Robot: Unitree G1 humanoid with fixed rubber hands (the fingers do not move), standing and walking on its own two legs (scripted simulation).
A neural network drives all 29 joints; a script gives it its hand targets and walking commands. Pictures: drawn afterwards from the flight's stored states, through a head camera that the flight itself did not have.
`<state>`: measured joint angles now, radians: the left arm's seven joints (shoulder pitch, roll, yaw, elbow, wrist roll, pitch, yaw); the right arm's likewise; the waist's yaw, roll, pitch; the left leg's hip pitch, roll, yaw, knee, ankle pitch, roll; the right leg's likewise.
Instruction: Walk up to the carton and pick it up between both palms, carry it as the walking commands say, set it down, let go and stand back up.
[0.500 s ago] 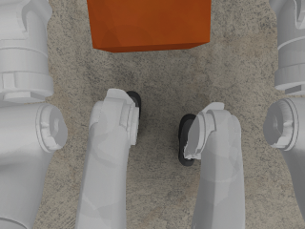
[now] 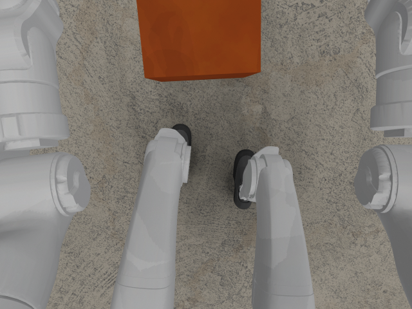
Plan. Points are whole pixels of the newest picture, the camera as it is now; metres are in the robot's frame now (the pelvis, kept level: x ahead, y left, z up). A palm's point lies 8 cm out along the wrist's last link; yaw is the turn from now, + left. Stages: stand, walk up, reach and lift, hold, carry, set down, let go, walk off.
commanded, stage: set down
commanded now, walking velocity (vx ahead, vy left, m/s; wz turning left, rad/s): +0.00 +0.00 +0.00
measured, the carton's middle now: (200, 24) +0.56 +0.09 -0.45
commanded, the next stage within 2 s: let go in 0.34 s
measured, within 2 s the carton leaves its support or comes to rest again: neither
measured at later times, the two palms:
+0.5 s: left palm out of the picture +0.47 +0.28 -0.05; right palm out of the picture +0.53 -0.16 -0.03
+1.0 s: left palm out of the picture +0.29 +0.28 +0.10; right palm out of the picture +0.35 -0.20 +0.11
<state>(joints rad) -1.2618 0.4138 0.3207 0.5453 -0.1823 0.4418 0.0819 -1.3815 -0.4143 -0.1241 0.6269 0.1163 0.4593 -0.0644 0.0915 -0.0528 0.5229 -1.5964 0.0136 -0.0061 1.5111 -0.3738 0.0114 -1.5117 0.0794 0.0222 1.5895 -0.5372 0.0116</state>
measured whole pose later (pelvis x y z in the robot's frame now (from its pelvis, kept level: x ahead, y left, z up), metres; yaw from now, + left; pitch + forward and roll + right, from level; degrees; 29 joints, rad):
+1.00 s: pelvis +0.06 +0.00 +0.16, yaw +1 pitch +6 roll -1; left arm -0.12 0.37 0.02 0.50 -0.10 0.24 -0.11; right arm -0.18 -0.22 -0.12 0.56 0.12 0.23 0.01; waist 0.09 -0.03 0.08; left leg -0.69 0.01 -0.02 0.87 -0.29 0.01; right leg -0.59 0.06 0.04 0.89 -0.41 0.01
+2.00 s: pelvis +0.14 -0.01 +0.19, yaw +1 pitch -3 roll +1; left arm 0.22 0.26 0.02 0.59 0.04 0.07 -0.01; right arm 0.26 -0.20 -0.11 0.59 0.07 0.06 0.03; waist 0.05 -0.05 0.01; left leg -0.25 -0.01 0.01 0.59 -0.30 0.00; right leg -0.17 0.02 0.05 0.62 -0.41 -0.01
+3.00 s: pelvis +0.12 +0.00 +0.20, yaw +1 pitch -4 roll +1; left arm 0.23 0.26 0.04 0.81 0.04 -0.03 0.01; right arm 0.23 -0.20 -0.11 0.74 0.07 0.01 0.00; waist 0.05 -0.05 -0.02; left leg -0.25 -0.01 0.01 0.59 -0.27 0.00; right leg -0.17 0.02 0.05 0.61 -0.38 -0.02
